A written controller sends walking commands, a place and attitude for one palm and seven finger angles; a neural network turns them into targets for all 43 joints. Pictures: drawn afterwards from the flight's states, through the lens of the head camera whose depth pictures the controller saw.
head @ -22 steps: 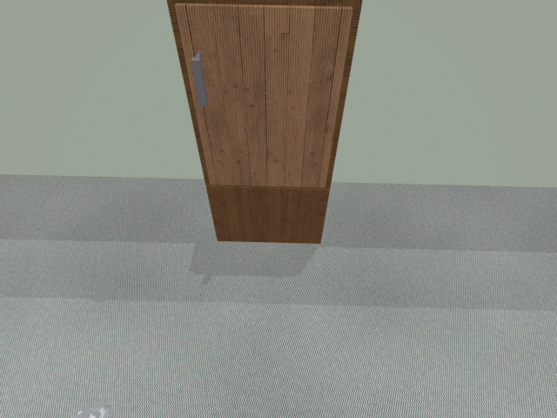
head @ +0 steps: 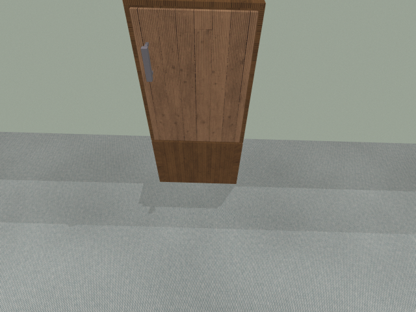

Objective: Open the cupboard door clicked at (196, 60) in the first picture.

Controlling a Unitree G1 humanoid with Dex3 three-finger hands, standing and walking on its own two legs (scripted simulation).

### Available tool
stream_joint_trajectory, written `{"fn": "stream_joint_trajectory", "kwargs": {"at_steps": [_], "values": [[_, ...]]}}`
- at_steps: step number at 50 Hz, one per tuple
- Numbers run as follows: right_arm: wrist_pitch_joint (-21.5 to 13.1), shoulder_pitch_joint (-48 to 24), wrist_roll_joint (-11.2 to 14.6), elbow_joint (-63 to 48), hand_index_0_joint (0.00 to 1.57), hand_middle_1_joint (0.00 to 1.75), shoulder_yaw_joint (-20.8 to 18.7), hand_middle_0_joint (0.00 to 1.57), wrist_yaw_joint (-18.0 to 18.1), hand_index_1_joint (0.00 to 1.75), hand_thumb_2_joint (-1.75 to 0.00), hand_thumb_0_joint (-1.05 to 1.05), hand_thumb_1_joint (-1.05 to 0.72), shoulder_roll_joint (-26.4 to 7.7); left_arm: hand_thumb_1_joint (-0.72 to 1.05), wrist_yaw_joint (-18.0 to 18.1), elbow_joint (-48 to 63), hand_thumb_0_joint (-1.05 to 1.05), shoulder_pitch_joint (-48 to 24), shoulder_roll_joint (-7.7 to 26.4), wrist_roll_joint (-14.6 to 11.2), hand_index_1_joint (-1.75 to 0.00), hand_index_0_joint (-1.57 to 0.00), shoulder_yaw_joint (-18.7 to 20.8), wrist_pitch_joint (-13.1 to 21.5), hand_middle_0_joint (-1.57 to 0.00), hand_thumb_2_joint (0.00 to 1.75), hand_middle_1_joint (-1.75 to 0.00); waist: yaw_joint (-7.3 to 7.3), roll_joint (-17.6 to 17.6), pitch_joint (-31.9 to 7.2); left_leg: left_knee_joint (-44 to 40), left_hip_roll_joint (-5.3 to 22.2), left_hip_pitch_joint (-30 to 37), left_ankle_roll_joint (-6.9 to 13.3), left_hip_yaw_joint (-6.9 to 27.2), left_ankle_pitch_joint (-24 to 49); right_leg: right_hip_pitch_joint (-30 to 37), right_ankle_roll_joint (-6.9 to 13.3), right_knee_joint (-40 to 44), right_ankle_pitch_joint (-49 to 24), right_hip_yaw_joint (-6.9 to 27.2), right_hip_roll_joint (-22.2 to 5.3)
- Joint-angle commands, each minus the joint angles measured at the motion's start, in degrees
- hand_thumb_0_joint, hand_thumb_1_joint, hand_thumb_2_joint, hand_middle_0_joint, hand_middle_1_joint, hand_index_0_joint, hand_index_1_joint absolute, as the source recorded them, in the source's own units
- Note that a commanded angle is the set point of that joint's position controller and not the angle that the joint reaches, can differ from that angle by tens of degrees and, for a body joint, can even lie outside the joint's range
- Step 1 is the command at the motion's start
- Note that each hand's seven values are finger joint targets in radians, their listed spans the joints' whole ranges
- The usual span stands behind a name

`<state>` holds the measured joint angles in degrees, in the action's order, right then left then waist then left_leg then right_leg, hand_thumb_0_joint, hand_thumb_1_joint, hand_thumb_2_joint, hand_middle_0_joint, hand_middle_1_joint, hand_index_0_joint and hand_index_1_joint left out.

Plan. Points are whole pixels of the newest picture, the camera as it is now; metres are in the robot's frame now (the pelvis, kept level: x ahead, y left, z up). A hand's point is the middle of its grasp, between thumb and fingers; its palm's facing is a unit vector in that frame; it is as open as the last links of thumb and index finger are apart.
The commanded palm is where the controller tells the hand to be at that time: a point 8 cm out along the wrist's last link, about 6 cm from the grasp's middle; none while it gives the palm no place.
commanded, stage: stand and wait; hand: left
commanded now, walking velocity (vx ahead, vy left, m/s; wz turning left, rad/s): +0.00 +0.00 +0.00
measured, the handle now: (148, 62) +0.92 +0.28 +0.03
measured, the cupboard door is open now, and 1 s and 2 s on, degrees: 0 0 0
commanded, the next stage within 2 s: look at it before walking up in 0.38 s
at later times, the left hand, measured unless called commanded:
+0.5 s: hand out of the picture +0.07 +0.24 -0.15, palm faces -0.03 -0.94 -0.34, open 7.4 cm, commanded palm none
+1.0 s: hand out of the picture +0.06 +0.24 -0.15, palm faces -0.03 -0.94 -0.34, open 7.4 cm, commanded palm none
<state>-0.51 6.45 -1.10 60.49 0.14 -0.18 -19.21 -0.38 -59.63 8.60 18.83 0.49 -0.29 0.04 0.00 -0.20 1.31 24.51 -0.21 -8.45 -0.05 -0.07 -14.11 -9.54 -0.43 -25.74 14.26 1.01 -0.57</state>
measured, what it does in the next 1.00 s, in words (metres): stands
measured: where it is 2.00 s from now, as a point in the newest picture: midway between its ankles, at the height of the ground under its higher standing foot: outside the picture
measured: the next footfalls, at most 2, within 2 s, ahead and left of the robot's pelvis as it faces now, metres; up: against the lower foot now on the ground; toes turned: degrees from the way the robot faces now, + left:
right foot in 1.84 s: +0.31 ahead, -0.10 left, +0.00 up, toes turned -7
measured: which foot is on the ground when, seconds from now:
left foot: down 0.00-1.00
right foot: down 0.00-1.00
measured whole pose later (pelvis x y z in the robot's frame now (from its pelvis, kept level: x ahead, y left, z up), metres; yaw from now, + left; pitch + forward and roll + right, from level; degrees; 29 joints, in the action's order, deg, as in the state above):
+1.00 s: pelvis -0.01 -0.01 +0.00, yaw +0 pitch -2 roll +0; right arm -0.7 7.3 -0.8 64.0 0.4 -0.3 -19.8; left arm -0.4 -62.6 8.5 19.4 0.5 -0.1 0.4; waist -0.2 0.3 1.9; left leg 20.9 0.6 -7.4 -0.8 -0.3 -11.6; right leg -8.7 0.2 -22.3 11.6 1.2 0.3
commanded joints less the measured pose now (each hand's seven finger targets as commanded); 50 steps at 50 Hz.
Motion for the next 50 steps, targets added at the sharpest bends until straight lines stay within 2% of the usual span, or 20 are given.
{"fn": "stream_joint_trajectory", "kwargs": {"at_steps": [1, 3, 11, 15, 20, 37, 41, 45, 50], "values": [[-1.4, -3.4, 0.4, -3.5, 0.20, 0.30, -2.5, 0.20, 1.0, 0.30, -0.90, 0.00, -0.90, -11.5, 0.90, 1.0, 3.5, 0.00, -3.1, 12.2, 0.1, -0.30, -0.20, 2.5, 1.5, -0.20, 0.90, -0.30, 0.11, 0.6, -3.2, -4.6, 6.2, -0.2, 2.0, 5.0, 7.9, 0.4, 2.4, 5.1, -8.9, 5.5, -6.1], [-1.3, -2.9, 0.5, -3.2, 0.20, 0.30, -2.5, 0.20, 1.0, 0.30, -0.90, 0.00, -0.90, -11.6, 0.90, 1.0, 3.2, 0.00, -3.0, 12.4, 0.1, -0.30, -0.20, 2.5, 1.5, -0.20, 0.90, -0.30, -0.03, -0.6, -2.9, -4.6, 6.2, -0.2, 1.9, 5.2, 7.6, 0.2, 2.5, 5.5, -8.5, 5.7, -6.0], [-1.4, -2.1, 0.5, -1.4, 0.20, 0.30, -2.3, 0.20, 0.9, 0.30, -0.90, 0.00, -0.90, -11.9, 0.90, 1.0, 1.8, 0.00, -2.8, 12.5, 0.0, -0.30, -0.20, 2.4, 1.6, -0.20, 0.90, -0.30, -0.03, -0.4, -2.8, -5.6, 6.4, -0.2, 1.7, 5.2, 6.1, 0.1, 2.5, 6.6, -6.5, 6.4, -6.2], [-1.5, -1.8, 0.5, -0.9, 0.20, 0.30, -2.3, 0.20, 0.9, 0.30, -0.90, 0.00, -0.90, -11.9, 0.90, 1.0, 1.5, 0.00, -3.0, 12.6, 0.0, -0.30, -0.20, 2.4, 1.5, -0.20, 0.90, -0.30, 0.03, 0.1, -2.8, -5.9, 6.6, -0.4, 1.7, 5.4, 6.6, 0.4, 2.4, 6.4, -7.3, 6.1, -6.0], [-1.5, -1.8, 0.6, -0.6, 0.20, 0.30, -2.2, 0.20, 0.9, 0.30, -0.90, 0.00, -0.90, -11.9, 0.90, 1.1, 1.4, 0.00, -2.8, 12.5, 0.0, -0.30, -0.20, 2.4, 1.7, -0.20, 0.90, -0.30, 0.06, -1.0, -3.4, -5.7, 6.7, 0.4, 1.7, 5.2, 8.2, 0.8, 2.5, 6.4, -9.3, 6.1, -6.3], [-1.5, -2.2, 0.5, -0.7, 0.20, 0.30, -2.2, 0.20, 0.9, 0.30, -0.90, 0.00, -0.90, -12.0, 0.90, 0.9, 1.5, 0.00, -3.4, 12.4, 0.2, -0.30, -0.20, 2.4, 1.5, -0.20, 0.90, -0.30, -0.05, -0.1, -1.7, -7.3, 6.8, 0.5, 1.6, 5.6, 6.0, -0.6, 2.2, 7.8, -5.9, 6.2, -5.8], [-1.5, -2.2, 0.5, -0.6, 0.20, 0.30, -2.2, 0.20, 0.9, 0.30, -0.90, 0.00, -0.90, -12.1, 0.90, 0.9, 1.5, 0.00, -3.2, 12.5, 0.2, -0.30, -0.20, 2.4, 1.6, -0.20, 0.90, -0.30, -0.07, 0.1, -2.3, -7.1, 6.8, 0.8, 1.5, 5.3, 6.4, -0.3, 2.2, 7.9, -6.6, 6.2, -5.9], [-1.6, -2.0, 0.6, -0.5, 0.20, 0.30, -2.2, 0.20, 0.9, 0.30, -0.90, 0.00, -0.90, -12.2, 0.90, 1.0, 1.2, 0.00, -2.8, 12.6, 0.1, -0.30, -0.20, 2.4, 1.7, -0.20, 0.90, -0.30, -0.09, 0.2, -3.9, -6.6, 7.1, 2.1, 1.5, 5.1, 9.0, 0.8, 2.3, 7.3, -10.3, 6.2, -6.1], [-1.5, -2.2, 0.7, -0.3, 0.20, 0.30, -2.1, 0.20, 1.0, 0.30, -0.90, 0.00, -0.90, -12.2, 0.90, 1.1, 0.9, 0.00, -2.5, 12.6, 0.1, -0.30, -0.20, 2.4, 1.8, -0.20, 0.90, -0.30, -0.03, -0.2, -3.5, -6.6, 7.1, 2.3, 1.4, 4.9, 10.2, 1.3, 2.3, 7.2, -12.3, 6.0, -6.2]]}}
